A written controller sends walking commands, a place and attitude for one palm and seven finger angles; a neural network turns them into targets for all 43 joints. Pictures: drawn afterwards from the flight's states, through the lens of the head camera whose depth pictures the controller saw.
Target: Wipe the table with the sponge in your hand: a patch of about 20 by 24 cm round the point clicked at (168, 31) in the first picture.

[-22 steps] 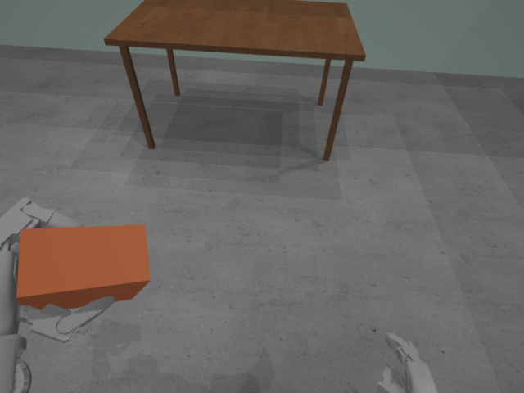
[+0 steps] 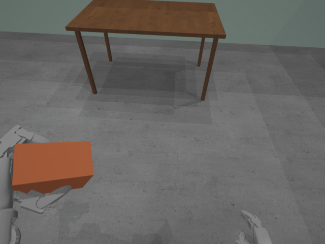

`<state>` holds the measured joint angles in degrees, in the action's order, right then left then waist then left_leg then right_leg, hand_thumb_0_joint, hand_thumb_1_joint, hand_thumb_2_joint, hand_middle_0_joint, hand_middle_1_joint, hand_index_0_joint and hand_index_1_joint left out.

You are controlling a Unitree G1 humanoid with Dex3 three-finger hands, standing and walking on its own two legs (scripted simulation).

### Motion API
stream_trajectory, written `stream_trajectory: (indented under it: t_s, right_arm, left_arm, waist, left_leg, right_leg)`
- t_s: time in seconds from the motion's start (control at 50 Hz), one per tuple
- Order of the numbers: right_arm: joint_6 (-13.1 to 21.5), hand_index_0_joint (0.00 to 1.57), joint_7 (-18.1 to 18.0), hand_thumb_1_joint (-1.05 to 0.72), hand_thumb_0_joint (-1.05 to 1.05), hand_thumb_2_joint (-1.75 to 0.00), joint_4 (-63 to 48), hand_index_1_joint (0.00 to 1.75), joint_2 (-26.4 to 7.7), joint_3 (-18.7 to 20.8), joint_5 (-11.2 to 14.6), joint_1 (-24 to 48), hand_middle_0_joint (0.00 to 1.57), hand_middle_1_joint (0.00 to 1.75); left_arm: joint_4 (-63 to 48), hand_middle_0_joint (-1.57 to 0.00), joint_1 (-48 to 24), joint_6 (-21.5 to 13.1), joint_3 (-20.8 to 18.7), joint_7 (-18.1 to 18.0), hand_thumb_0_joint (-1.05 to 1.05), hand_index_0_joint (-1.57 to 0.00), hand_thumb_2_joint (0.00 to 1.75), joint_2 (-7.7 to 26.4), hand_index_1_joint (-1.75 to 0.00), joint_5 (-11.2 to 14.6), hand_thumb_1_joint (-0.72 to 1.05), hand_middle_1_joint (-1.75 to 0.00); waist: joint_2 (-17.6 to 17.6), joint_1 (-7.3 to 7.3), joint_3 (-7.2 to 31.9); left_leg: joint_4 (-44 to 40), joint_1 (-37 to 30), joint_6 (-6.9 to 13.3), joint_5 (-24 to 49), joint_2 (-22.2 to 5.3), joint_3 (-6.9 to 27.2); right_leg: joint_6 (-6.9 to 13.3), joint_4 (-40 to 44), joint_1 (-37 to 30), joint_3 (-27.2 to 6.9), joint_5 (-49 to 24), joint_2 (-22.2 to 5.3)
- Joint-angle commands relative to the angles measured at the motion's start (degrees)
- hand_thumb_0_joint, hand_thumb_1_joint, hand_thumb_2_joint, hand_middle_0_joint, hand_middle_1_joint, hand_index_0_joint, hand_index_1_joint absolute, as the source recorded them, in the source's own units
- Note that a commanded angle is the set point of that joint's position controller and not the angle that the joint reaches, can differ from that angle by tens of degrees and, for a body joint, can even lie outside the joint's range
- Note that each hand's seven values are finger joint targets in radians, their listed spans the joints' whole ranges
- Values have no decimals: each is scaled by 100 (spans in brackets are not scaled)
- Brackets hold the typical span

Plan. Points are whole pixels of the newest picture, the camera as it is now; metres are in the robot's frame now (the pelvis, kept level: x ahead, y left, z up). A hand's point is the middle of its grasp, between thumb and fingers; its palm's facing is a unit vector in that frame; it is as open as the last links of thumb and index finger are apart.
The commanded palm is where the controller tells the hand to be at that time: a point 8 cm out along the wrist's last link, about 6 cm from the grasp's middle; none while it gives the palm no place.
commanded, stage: walk to a spot facing it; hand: left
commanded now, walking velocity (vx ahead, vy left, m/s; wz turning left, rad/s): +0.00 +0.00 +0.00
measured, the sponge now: (64, 168) +0.22 +0.21 +0.14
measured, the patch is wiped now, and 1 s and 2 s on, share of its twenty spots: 0.00 0.00 0.00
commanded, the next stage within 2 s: none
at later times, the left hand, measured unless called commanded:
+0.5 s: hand (10, 183) +0.18 +0.28 +0.16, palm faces +0.50 -0.76 -0.42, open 10.8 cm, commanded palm +0.12 +0.31 +0.18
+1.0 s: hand out of the picture +0.16 +0.31 +0.16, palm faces +0.72 -0.54 -0.44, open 10.8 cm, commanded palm +0.10 +0.32 +0.18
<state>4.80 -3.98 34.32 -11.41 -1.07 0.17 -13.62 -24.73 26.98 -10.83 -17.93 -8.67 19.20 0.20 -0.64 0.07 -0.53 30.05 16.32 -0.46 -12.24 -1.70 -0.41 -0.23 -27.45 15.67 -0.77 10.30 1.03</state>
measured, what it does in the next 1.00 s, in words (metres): lifts its left foot, turning left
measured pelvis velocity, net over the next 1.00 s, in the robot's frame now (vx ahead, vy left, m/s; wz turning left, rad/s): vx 0.08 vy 0.00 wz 0.44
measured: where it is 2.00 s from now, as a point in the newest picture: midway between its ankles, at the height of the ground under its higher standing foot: (152, 236)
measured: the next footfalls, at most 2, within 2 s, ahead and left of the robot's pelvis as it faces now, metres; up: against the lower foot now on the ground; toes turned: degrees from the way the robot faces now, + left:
left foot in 1.04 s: +0.13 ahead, +0.17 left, +0.00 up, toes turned +37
right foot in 1.36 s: +0.31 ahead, -0.07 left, +0.00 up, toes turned +25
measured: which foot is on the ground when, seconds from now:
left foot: down 0.00-0.68, up 0.70-1.00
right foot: down 0.00-1.00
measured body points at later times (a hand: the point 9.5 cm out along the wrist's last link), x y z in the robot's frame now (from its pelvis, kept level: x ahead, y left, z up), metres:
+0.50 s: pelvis +0.00 +0.01 -0.01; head +0.01 +0.03 +0.44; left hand +0.15 +0.32 +0.18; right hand +0.16 -0.21 -0.10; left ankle +0.04 +0.12 -0.74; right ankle +0.03 -0.12 -0.72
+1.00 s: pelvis +0.08 +0.00 -0.01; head +0.11 +0.01 +0.44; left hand +0.12 +0.33 +0.19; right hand +0.33 -0.16 -0.10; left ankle +0.11 +0.15 -0.71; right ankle +0.00 -0.12 -0.73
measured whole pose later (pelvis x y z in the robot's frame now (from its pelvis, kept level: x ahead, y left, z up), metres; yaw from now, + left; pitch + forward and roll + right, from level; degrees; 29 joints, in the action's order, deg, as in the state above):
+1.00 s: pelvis +0.08 +0.00 -0.01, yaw +25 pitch +0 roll +5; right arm 3.6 -4.2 32.9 -14.5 2.4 0.0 -13.5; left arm -30.8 28.1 -10.8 -20.0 -9.7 20.3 0.4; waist 4.1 1.5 -3.6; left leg 37.5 25.6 0.3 -16.4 -1.6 -13.2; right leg -0.2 -35.7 4.9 14.6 28.3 -9.6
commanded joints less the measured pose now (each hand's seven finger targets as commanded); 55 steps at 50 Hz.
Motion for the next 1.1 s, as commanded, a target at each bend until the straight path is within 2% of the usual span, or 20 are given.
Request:
stream_trajectory:
  t_s: [0.0,0.34,0.38,0.42,0.46,0.54,0.6,0.62,0.64,0.66,0.7,0.74,0.84,0.92,0.96,0.98,1.0,1.02,1.04,1.08]
  right_arm:
    - [306,20,-76,-90,0,-90,-889,30,-654,219,-14,579,20,30]
    - [204,20,-25,-90,0,-90,-1005,30,-698,322,-12,497,20,30]
    - [224,20,-65,-90,0,-90,-971,30,-706,303,-52,489,20,30]
    - [276,20,-82,-90,0,-90,-938,30,-741,320,-75,466,20,30]
    - [413,20,-52,-90,0,-90,-838,30,-667,349,-149,322,20,30]
    - [463,20,33,-90,0,-90,-730,30,-682,407,-107,364,20,30]
    - [345,20,76,-90,0,-90,-677,30,-580,312,-119,466,20,30]
    - [296,20,75,-90,0,-90,-663,30,-516,285,-96,494,20,30]
    - [251,20,87,-90,0,-90,-646,30,-379,277,-61,459,20,30]
    - [194,20,76,-90,0,-90,-694,30,-372,295,-34,564,20,30]
    - [235,20,37,-90,0,-90,-505,30,-559,386,-96,557,20,30]
    - [148,20,23,-90,0,-90,-592,30,-502,345,-63,656,20,30]
    - [87,20,-76,-90,0,-90,-815,30,-401,274,-89,753,20,30]
    - [208,20,-48,-90,0,-90,-1032,30,-368,335,-35,566,20,30]
    - [224,20,-77,-90,0,-90,-1116,30,-387,380,-3,420,20,30]
    - [209,20,-92,-90,0,-90,-1103,30,-488,416,-3,378,20,30]
    - [191,20,-53,-90,0,-90,-1118,30,-650,456,-37,469,20,30]
    - [221,20,35,-90,0,-90,-1102,30,-582,366,9,355,20,30]
    - [246,20,96,-90,0,-90,-1027,30,-667,422,58,418,20,30]
    - [117,20,74,-90,0,-90,-879,30,-750,527,96,517,20,30]
  left_arm:
    - [-1311,-120,-521,-383,-645,-125,0,-120,130,942,-160,53,10,-160]
    - [-1936,-120,-372,-297,-932,-168,0,-120,130,1165,-160,98,10,-160]
    - [-2057,-120,-427,-295,-922,-179,0,-120,130,1137,-160,60,10,-160]
    - [-2100,-120,-489,-303,-898,-155,0,-120,130,1037,-160,23,10,-160]
    - [-2119,-120,-583,-366,-821,-103,0,-120,130,1037,-160,-42,10,-160]
    - [-2019,-120,-42,-313,-771,-24,0,-120,130,914,-160,94,10,-160]
    - [-1863,-120,141,-228,-679,65,0,-120,130,822,-160,192,10,-160]
    - [-1803,-120,101,-208,-733,86,0,-120,130,895,-160,173,10,-160]
    - [-1648,-120,141,-171,-888,69,0,-120,130,1098,-160,146,10,-160]
    - [-1615,-120,-189,-172,-888,44,0,-120,130,1260,-160,218,10,-160]
    - [-1449,-120,-375,-266,-961,-19,0,-120,130,1220,-160,199,10,-160]
    - [-1147,-120,-15,-255,-987,30,0,-120,130,1283,-160,97,10,-160]
    - [-1560,-120,-744,-447,-835,-49,0,-120,130,1228,-160,54,10,-160]
    - [-1930,-120,-624,-380,-846,-247,0,-120,130,1201,-160,64,10,-160]
    - [-2142,-120,-630,-382,-788,-297,0,-120,130,1205,-160,118,10,-160]
    - [-2291,-120,-619,-462,-886,-320,0,-120,130,1263,-160,105,10,-160]
    - [-2494,-120,-539,-523,-936,-334,0,-120,130,1212,-160,164,10,-160]
    - [-2539,-120,-679,-540,-1040,-362,0,-120,130,1461,-160,129,10,-160]
    - [-2125,-120,-868,-520,-1084,-289,0,-120,130,1577,-160,83,10,-160]
    - [-1703,-120,-421,-373,-1313,-120,0,-120,130,1520,-160,150,10,-160]
  waist:
    - [-269,-1,523]
    - [-87,-107,551]
    - [-627,-125,456]
    - [-1626,-132,338]
    - [-1295,-179,339]
    - [-1403,-81,748]
    - [-1310,3,656]
    - [-965,55,666]
    - [190,79,667]
    - [1420,47,376]
    - [729,-86,516]
    - [527,-44,240]
    - [968,23,-162]
    - [1105,137,550]
    - [686,-179,1191]
    - [32,-290,1579]
    - [-1465,-184,1833]
    - [-1334,-185,1624]
    - [-424,-227,1014]
    - [-725,-89,747]
  left_leg:
    - [-797,253,155,-431,-322,226]
    - [-71,869,304,-1431,-168,711]
    - [-555,1047,481,-2353,-364,1288]
    - [-1615,1232,933,-3114,-1048,2867]
    - [-1750,455,1148,-2141,-1250,3634]
    - [-1244,-200,1008,-633,-736,2611]
    - [-969,700,741,-406,-470,2160]
    - [-452,1416,599,-583,-333,1754]
    - [735,2442,318,-1095,30,915]
    - [2649,3401,-30,-1723,415,-1]
    - [3971,3239,-138,-1149,-79,311]
    - [4013,3097,-196,-881,-241,-36]
    - [2366,2214,-94,-731,-338,-800]
    - [761,685,113,-595,364,-1733]
    - [-85,-1122,216,177,578,-1837]
    - [-132,-2458,555,572,-14,-930]
    - [-250,-3170,1430,1971,-1662,1661]
    - [-628,-2973,2039,2738,-2490,3336]
    - [-887,-2387,1963,2255,-2491,3325]
    - [-1102,-1095,1821,282,-2274,2492]
  right_leg:
    - [35,482,-446,-332,246,-306]
    - [174,-25,30,-182,2010,-1018]
    - [74,-639,181,57,2528,-723]
    - [-98,-2043,295,376,2305,-53]
    - [-131,-2619,979,47,2257,-8]
    - [-193,-1525,477,382,2178,161]
    - [-58,57,-858,464,1840,120]
    - [115,712,-1621,172,1410,-303]
    - [471,1278,-2392,-809,1263,-1376]
    - [968,1551,-2390,-2459,1124,-2747]
    - [854,1011,-2027,-1263,-405,-2619]
    - [669,743,-1752,-468,-1734,-2173]
    - [586,800,-1410,580,-2929,-2041]
    - [488,-492,-1479,1096,-4331,-1859]
    - [167,-2210,-712,1423,-3814,-1637]
    - [-45,-3492,330,1394,-2165,-1425]
    - [-253,-4992,1591,1056,1724,-577]
    - [-177,-5754,2232,322,2789,-319]
    - [-104,-5822,2561,-25,2602,-504]
    - [-260,-5338,2368,-137,2001,-977]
